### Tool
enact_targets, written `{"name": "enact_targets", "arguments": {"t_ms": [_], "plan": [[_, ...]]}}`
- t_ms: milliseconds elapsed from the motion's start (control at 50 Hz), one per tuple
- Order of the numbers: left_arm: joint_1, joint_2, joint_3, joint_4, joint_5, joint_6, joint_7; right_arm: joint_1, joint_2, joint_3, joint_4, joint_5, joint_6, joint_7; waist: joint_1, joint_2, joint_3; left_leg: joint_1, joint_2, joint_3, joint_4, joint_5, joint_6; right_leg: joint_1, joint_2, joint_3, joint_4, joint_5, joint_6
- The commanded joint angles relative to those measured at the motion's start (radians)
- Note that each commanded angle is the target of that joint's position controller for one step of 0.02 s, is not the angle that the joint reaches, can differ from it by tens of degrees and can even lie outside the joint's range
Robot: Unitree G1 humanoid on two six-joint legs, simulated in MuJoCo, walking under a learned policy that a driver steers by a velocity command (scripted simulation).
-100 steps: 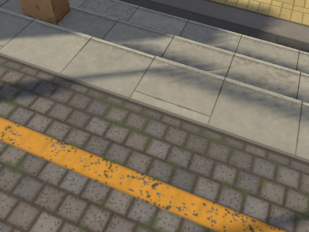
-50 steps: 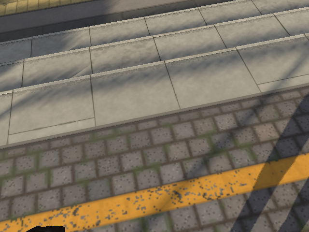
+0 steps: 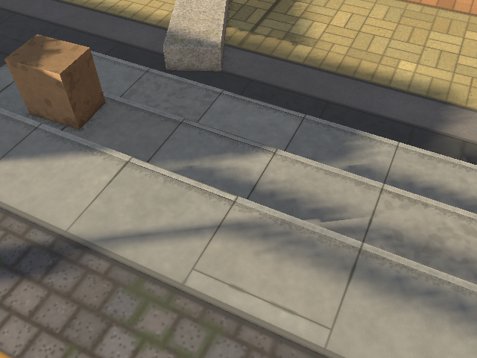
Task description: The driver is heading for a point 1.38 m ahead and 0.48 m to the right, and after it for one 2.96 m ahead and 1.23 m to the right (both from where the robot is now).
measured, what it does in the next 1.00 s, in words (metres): walks ahead, turning right: left foot, then right foot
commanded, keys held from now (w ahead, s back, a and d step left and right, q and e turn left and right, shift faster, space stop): w+e+shift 0.78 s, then w+shift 0.20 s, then w+q+shift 0.02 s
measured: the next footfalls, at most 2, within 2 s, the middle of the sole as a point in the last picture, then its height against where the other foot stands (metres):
left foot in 0.22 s outside the picture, level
right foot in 0.68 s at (322, 278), level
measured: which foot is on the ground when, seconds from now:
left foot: up 0.00-0.20, down 0.22-0.68, up 0.70-1.00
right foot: down 0.00-0.24, up 0.26-0.66, down 0.68-1.00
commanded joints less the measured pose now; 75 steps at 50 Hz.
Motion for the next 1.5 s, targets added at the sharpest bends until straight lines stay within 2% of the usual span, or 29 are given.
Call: {"name": "enact_targets", "arguments": {"t_ms": [20,140,200,220,240,260,320,380,580,660,680,700,720,760,820,960,1080,1120,1160,1180,1200,1220,1240,1300,1360,1380,1420,1440,1500], "plan": [[-0.005,0.071,0.003,-0.036,-0.020,-0.037,-0.001,-0.110,-0.041,0.016,-0.128,-0.018,-0.007,0.013,-0.051,-0.093,0.148,-0.228,0.108,-0.007,-0.141,0.094,-0.048,-0.032,-0.261,0.397,-0.377,-0.148,-0.186],[0.047,0.160,0.028,-0.016,-0.045,-0.043,-0.004,-0.266,-0.048,0.035,-0.163,0.016,-0.021,0.021,-0.017,-0.074,0.114,0.172,0.020,0.099,-0.572,0.313,-0.065,-0.037,-0.222,0.251,-0.393,0.422,-0.138],[0.077,0.203,0.035,0.011,-0.030,-0.027,0.000,-0.021,-0.117,-0.004,-0.090,0.006,-0.032,-0.022,-0.132,-0.089,-0.091,0.485,-0.061,0.113,-0.636,0.119,-0.035,0.078,-0.194,0.209,0.052,0.853,-0.093],[0.049,0.193,0.034,0.001,-0.031,-0.026,-0.002,0.151,-0.163,-0.027,-0.048,-0.002,-0.035,-0.044,-0.219,-0.086,-0.174,0.734,0.023,0.054,-0.614,0.073,-0.025,-0.092,-0.148,0.205,0.312,0.695,-0.078],[0.035,0.071,0.010,-0.036,-0.020,-0.033,0.001,0.356,-0.249,-0.056,-0.025,-0.028,-0.038,-0.067,-0.263,0.078,-0.328,0.942,0.303,-0.245,-0.635,-0.310,-0.014,-0.269,-0.077,0.167,0.681,0.155,-0.079],[0.113,-0.007,-0.008,-0.096,-0.079,-0.028,-0.001,0.303,-0.298,-0.067,-0.036,-0.031,-0.025,-0.063,-0.166,0.307,-0.437,1.002,0.498,-0.755,-0.891,-0.588,0.060,-0.499,-0.002,0.148,0.937,-0.176,-0.066],[-0.070,0.057,0.007,-0.082,-0.035,0.010,-0.010,0.111,-0.086,-0.035,-0.032,-0.008,-0.030,-0.052,-0.108,0.015,-0.057,0.626,0.348,-0.351,-0.921,-0.217,0.033,-0.569,-0.145,0.132,0.896,0.027,-0.056],[-0.110,-0.004,0.000,-0.108,-0.007,0.060,-0.035,0.143,-0.029,-0.021,0.027,0.023,-0.054,-0.052,-0.051,0.049,0.022,0.496,0.283,-0.099,-0.969,-0.006,-0.005,-0.551,-0.192,0.118,0.863,0.036,-0.037],[-0.403,0.031,-0.032,-0.254,-0.014,0.075,-0.090,0.227,-0.131,-0.037,0.097,0.030,-0.070,-0.071,0.001,0.003,0.125,0.559,0.204,0.370,-0.970,0.980,-0.066,-0.367,-0.059,-0.155,0.346,0.311,-0.123],[0.126,0.172,0.040,-0.087,-0.020,0.067,-0.045,0.155,-0.243,-0.071,0.047,0.010,0.002,-0.083,0.254,0.037,-0.165,0.457,0.253,0.311,-0.194,1.162,-0.051,0.268,0.058,-0.058,0.275,0.048,-0.198],[0.096,0.234,0.076,-0.084,-0.050,0.086,-0.016,0.149,-0.177,-0.064,0.045,0.014,0.000,-0.068,0.211,-0.155,-0.138,0.206,0.065,0.305,0.225,0.280,-0.081,0.412,-0.033,0.133,0.196,-0.079,-0.231],[-0.030,0.353,0.088,-0.138,-0.011,0.103,-0.015,0.233,-0.082,-0.032,-0.081,0.020,-0.024,-0.052,0.031,-0.342,-0.223,-0.238,-0.061,0.166,0.542,-0.267,-0.141,0.648,-0.277,0.721,0.028,-0.079,-0.423],[0.006,0.323,0.092,-0.171,-0.015,0.104,-0.005,0.100,-0.134,-0.028,-0.121,0.023,-0.054,-0.056,0.118,-0.139,-0.274,-0.356,-0.036,-0.010,0.532,-0.183,-0.132,0.652,-0.334,0.902,-0.141,-0.149,-0.457],[-0.035,0.228,0.072,-0.123,-0.022,0.075,0.011,0.064,-0.132,-0.018,-0.114,0.020,-0.071,-0.062,0.000,0.058,-0.010,-0.254,0.083,-0.038,0.225,-0.099,-0.121,0.273,-0.283,0.741,-0.197,-0.032,-0.359],[-0.121,0.156,0.036,-0.131,-0.022,0.023,0.013,0.118,-0.111,-0.009,-0.078,-0.020,0.001,-0.066,-0.101,0.062,0.051,0.009,0.135,-0.019,-0.040,-0.169,-0.151,-0.087,-0.155,0.491,-0.205,0.116,-0.313],[-0.012,0.102,0.022,-0.063,-0.059,-0.023,-0.002,-0.090,-0.038,0.010,-0.130,0.011,-0.021,-0.014,0.012,-0.022,0.035,0.127,0.094,0.061,-0.556,0.708,-0.077,-0.112,-0.030,0.298,-0.107,0.221,-0.189],[0.106,0.135,0.011,-0.002,-0.003,-0.016,0.038,-0.245,-0.052,-0.001,-0.160,0.021,-0.016,-0.020,0.112,-0.054,0.144,0.028,0.044,0.113,-0.751,0.571,-0.022,0.154,-0.109,0.253,0.009,0.392,-0.141],[0.086,0.169,0.011,0.017,0.021,-0.013,0.059,-0.059,-0.095,-0.023,-0.093,0.024,-0.014,-0.041,0.028,-0.088,0.108,0.094,0.021,0.093,-0.813,0.431,0.008,0.306,-0.132,0.218,0.211,0.742,-0.124],[-0.071,0.173,0.013,0.000,0.015,-0.001,0.066,0.462,-0.164,-0.070,0.068,0.027,-0.009,-0.051,-0.248,-0.089,-0.075,0.552,-0.018,0.130,-0.732,0.374,0.080,0.140,-0.124,0.128,0.819,0.998,-0.093],[-0.178,0.119,0.012,-0.020,0.008,-0.013,0.060,0.609,-0.194,-0.089,0.125,0.029,0.002,-0.045,-0.342,0.173,-0.095,0.809,0.055,0.017,-0.708,0.419,0.141,-0.200,0.054,0.031,1.385,0.200,-0.039],[-0.029,0.010,-0.026,-0.080,-0.012,-0.032,0.055,0.550,-0.187,-0.070,0.109,0.011,0.004,-0.028,-0.121,0.288,-0.160,1.125,0.208,-0.250,-0.408,0.841,0.179,-0.644,0.051,0.132,1.522,-0.365,-0.013],[-0.034,0.064,-0.042,-0.122,-0.049,-0.043,0.050,0.519,-0.251,-0.098,0.082,0.032,0.007,-0.031,-0.185,0.299,-0.353,1.305,0.379,-0.671,-0.658,0.324,0.427,-0.889,0.041,0.144,1.515,-0.320,0.040],[-0.152,0.120,-0.044,-0.119,-0.005,-0.047,0.048,0.415,-0.159,-0.088,0.048,0.042,0.007,-0.048,-0.179,-0.024,-0.188,1.058,0.372,-0.722,-0.851,0.055,0.390,-0.893,-0.065,0.181,1.274,-0.130,0.026],[-0.278,0.134,-0.027,-0.142,0.057,-0.016,0.025,0.355,-0.130,-0.059,0.090,0.038,-0.021,-0.052,-0.045,-0.200,0.128,0.457,0.251,-0.541,-0.810,0.512,0.308,-0.631,-0.136,0.187,0.856,-0.084,0.056],[-0.325,0.017,-0.072,-0.178,0.033,0.010,0.003,0.251,-0.177,-0.072,0.100,0.058,-0.024,-0.052,-0.001,-0.003,0.127,0.113,0.027,-0.236,-0.863,0.860,0.187,-0.207,-0.058,0.035,0.387,0.177,0.077],[-0.205,-0.126,-0.146,-0.178,0.098,0.015,-0.060,0.168,-0.041,-0.024,0.047,-0.088,-0.084,0.011,0.025,0.023,-0.135,-0.012,-0.141,-0.120,-0.738,0.453,0.090,0.051,-0.079,0.153,0.331,0.336,0.077],[-0.137,-0.032,-0.119,-0.168,0.071,0.026,-0.088,0.146,-0.135,-0.058,0.020,-0.056,-0.110,0.018,0.018,-0.115,-0.002,-0.241,-0.239,-0.069,-0.637,0.109,0.045,0.248,-0.037,0.071,0.171,0.646,0.063],[-0.173,-0.029,-0.113,-0.199,0.039,0.031,-0.090,0.209,-0.149,-0.056,0.030,-0.030,-0.114,0.021,0.007,-0.047,0.025,-0.274,-0.217,-0.134,-0.624,0.125,0.058,0.325,-0.027,0.048,0.161,0.601,0.078],[0.029,0.089,-0.068,-0.112,0.019,0.014,-0.046,0.375,-0.095,-0.024,0.063,0.032,-0.090,0.024,0.060,-0.121,0.075,-0.134,-0.227,-0.200,-0.191,0.117,-0.051,0.443,-0.083,0.102,-0.167,0.788,0.021]]}}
